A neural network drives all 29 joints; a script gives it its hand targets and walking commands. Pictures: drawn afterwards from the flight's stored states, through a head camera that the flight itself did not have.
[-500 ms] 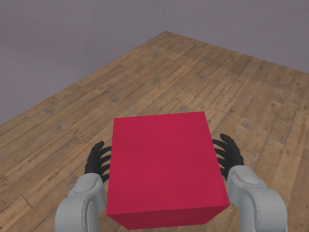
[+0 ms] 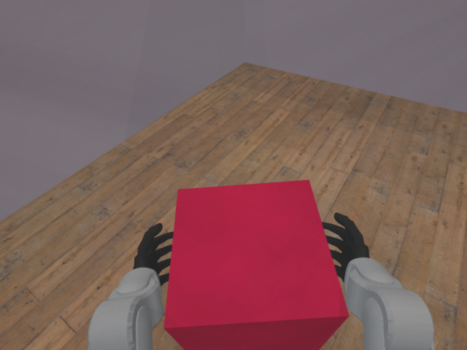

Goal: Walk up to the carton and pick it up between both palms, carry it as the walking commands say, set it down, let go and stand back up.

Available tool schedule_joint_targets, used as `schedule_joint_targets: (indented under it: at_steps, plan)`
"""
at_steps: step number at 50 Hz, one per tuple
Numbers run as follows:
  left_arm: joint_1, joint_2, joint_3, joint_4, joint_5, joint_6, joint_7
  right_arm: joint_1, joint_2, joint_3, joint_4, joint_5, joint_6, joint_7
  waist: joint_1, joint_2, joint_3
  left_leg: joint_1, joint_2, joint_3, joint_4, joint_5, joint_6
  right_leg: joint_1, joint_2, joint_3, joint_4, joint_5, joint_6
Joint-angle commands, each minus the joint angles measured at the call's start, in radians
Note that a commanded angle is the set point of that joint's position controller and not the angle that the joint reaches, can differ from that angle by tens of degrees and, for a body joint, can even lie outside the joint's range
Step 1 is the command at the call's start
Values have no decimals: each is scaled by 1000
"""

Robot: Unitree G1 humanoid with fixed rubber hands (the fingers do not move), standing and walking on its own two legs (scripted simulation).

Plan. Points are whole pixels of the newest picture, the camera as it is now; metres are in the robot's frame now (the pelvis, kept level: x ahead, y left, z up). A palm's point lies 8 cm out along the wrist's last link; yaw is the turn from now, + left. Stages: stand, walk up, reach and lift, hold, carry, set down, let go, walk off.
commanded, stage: carry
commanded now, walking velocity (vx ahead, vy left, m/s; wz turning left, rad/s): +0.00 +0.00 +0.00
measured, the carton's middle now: (249, 276) +0.25 -0.01 +0.02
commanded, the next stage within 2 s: none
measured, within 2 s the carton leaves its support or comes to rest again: neither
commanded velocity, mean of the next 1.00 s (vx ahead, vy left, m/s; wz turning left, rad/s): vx -0.19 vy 0.00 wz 0.00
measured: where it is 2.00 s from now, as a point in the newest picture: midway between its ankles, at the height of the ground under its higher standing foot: outside the picture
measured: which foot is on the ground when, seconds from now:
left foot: down 0.00-0.30, up 0.32-0.38, down 0.40-0.72, up 0.74-1.00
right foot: down 0.00-0.42, up 0.44-0.70, down 0.72-1.00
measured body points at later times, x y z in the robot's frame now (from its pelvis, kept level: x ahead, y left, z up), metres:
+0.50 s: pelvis -0.06 +0.06 +0.00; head -0.07 +0.07 +0.45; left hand +0.20 +0.21 +0.07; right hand +0.19 -0.10 +0.08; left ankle -0.01 +0.15 -0.73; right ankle -0.04 -0.09 -0.71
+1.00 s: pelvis -0.20 +0.02 +0.00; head -0.19 +0.01 +0.45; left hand +0.05 +0.17 +0.09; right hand +0.05 -0.13 +0.09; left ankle -0.24 +0.15 -0.68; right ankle -0.09 -0.07 -0.73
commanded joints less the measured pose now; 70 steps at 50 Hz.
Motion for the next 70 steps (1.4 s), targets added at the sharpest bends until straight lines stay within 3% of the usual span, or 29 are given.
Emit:
schedule_joint_targets:
  at_steps: [1,3,5,10,12,14,15,16,18,20,22,23,25,31,34,36,37,38,41,49,52,54,55,56,58,60,63,68,70]
  plan:
    - [-486,-716,-647,-208,-270,-16,-96,-385,730,608,-37,284,-15,114,9,112,-135,195,232,-265,-201,285,-34,-51,-100,86,-20,-13,42]
    - [-480,-719,-637,-177,-268,-6,-100,-440,733,624,-66,289,-14,113,7,24,-137,170,297,-340,-281,148,-16,-23,-64,65,18,-81,51]
    - [-469,-740,-653,-170,-294,0,-109,-424,753,614,-85,290,-18,110,7,48,-152,202,298,-343,-397,30,-93,-13,-23,29,7,-115,33]
    - [-484,-772,-667,-177,-297,-12,-106,-416,767,608,-79,284,-32,118,7,73,-184,308,253,-261,-362,234,-124,7,14,10,-43,-117,23]
    - [-428,-733,-659,-135,-268,-5,-95,-391,715,597,-56,281,-23,115,17,196,-160,280,227,-173,-428,467,-299,108,28,-80,-171,-167,26]
    - [-453,-748,-649,-134,-271,-10,-95,-412,729,595,-33,280,-21,117,55,141,-181,147,83,-9,-218,694,-491,403,-62,-69,-405,-41,-41]
    - [-476,-764,-624,-111,-272,-24,-101,-464,760,638,-63,298,-28,123,28,-205,-144,143,108,-102,19,191,-346,238,-231,136,-393,33,-68]
    - [-468,-763,-613,-104,-261,-25,-100,-455,765,654,-37,303,-18,116,9,-383,-140,145,176,-234,346,-70,-238,44,-428,348,-342,-25,-131]
    - [-488,-747,-647,-119,-284,3,-116,-379,757,607,2,266,-28,103,-26,-146,-98,60,169,-220,96,-108,-54,40,-278,96,-179,156,-25]
    - [-508,-720,-623,-132,-283,-1,-108,-478,719,603,-54,280,-19,108,11,-68,-84,68,139,-106,-75,136,-35,67,-183,61,-33,337,2]
    - [-529,-705,-637,-145,-257,3,-95,-443,696,588,-12,274,-10,118,8,204,-65,163,298,-354,-142,531,17,-126,-60,23,125,-21,63]
    - [-532,-753,-637,-136,-267,-3,-102,-480,750,620,-39,304,-20,126,-1,186,-79,203,353,-470,-183,628,78,-177,-12,56,273,-226,62]
    - [-485,-776,-647,-109,-269,-10,-110,-458,732,611,-64,289,-36,133,8,156,-126,214,384,-436,-147,605,139,-214,-35,144,416,-266,43]
    - [-509,-848,-666,-180,-308,-43,-133,-460,817,657,-120,286,-64,140,5,104,-197,139,323,-308,-127,336,132,-85,36,103,242,-143,4]
    - [-449,-823,-677,-157,-300,-36,-130,-416,757,619,-131,268,-69,130,11,222,-218,141,296,-283,-125,276,87,-1,68,49,48,-61,10]
    - [-411,-793,-648,-122,-309,-30,-144,-372,746,640,-106,253,-59,117,18,-50,-204,8,222,-239,-9,132,8,130,-110,270,-233,1,-43]
    - [-472,-801,-642,-133,-318,-35,-149,-421,781,648,-110,252,-55,115,14,-282,-146,-193,96,-113,182,-151,-49,146,-325,513,-301,234,-129]
    - [-455,-817,-628,-120,-302,-41,-145,-470,782,659,-128,268,-52,121,22,-322,-91,-179,58,-96,484,-364,-47,2,-390,505,-266,472,-217]
    - [-474,-848,-640,-190,-292,-53,-143,-472,843,682,-129,306,-64,136,20,-109,-126,-191,33,-158,708,-258,-24,61,-254,246,-173,591,-192]
    - [-416,-750,-597,-188,-255,-39,-125,-445,801,681,-108,312,-44,123,28,-281,-180,-23,8,-49,254,-277,-15,113,-236,292,-253,299,-136]
    - [-338,-697,-592,-126,-237,-21,-123,-391,762,662,-59,291,-32,118,14,-212,-176,143,19,-45,-83,-126,4,69,-225,278,-246,264,-69]
    - [-411,-721,-609,-147,-258,-15,-118,-393,783,625,-14,283,-22,122,18,-47,-168,265,209,-268,-247,-149,33,-82,-128,204,-119,30,1]
    - [-446,-740,-626,-159,-260,-12,-116,-458,772,633,-60,294,-25,124,18,200,-101,276,419,-474,-300,53,75,-282,-48,114,80,-106,38]
    - [-569,-751,-678,-196,-285,-29,-129,-435,761,596,-65,277,-45,136,-10,290,-68,132,495,-488,-263,282,191,-307,11,123,295,-247,34]
    - [-485,-836,-676,-169,-296,-30,-133,-466,802,627,-121,278,-51,135,9,126,-78,128,363,-266,-160,463,160,-273,50,203,562,-146,41]
    - [-533,-840,-689,-178,-308,-34,-139,-474,796,613,-113,270,-56,149,18,96,-46,47,292,-167,-155,336,122,-280,47,148,650,-95,46]
    - [-518,-802,-705,-203,-326,-26,-128,-362,763,578,-70,237,-53,129,14,160,-95,193,291,-214,-69,604,130,-274,45,105,466,-182,41]
    - [-419,-762,-670,-182,-306,-19,-117,-331,731,591,-92,240,-51,116,12,238,-170,289,345,-326,-97,586,152,-165,68,112,134,-177,15]
    - [-388,-763,-658,-158,-305,-12,-124,-344,726,613,-125,249,-47,109,22,158,-189,224,314,-283,-71,544,94,0,66,71,-132,-14,12]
